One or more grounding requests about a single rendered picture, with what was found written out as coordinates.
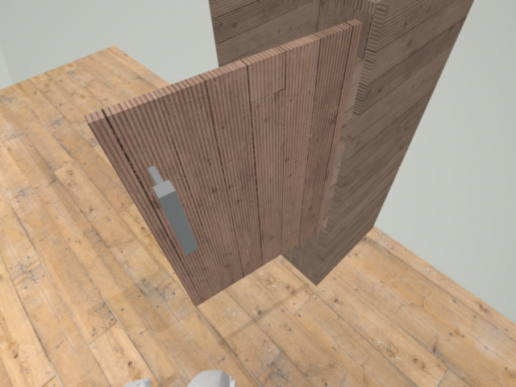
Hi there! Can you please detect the cupboard door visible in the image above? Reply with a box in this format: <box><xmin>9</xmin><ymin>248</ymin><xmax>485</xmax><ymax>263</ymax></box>
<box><xmin>84</xmin><ymin>19</ymin><xmax>364</xmax><ymax>307</ymax></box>

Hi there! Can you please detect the handle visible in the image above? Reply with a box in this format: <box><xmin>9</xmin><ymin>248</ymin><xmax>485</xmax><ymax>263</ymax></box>
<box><xmin>148</xmin><ymin>165</ymin><xmax>198</xmax><ymax>256</ymax></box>

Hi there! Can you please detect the robot left thigh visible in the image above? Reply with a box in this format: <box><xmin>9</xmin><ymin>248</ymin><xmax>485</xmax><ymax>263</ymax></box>
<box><xmin>187</xmin><ymin>370</ymin><xmax>236</xmax><ymax>387</ymax></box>

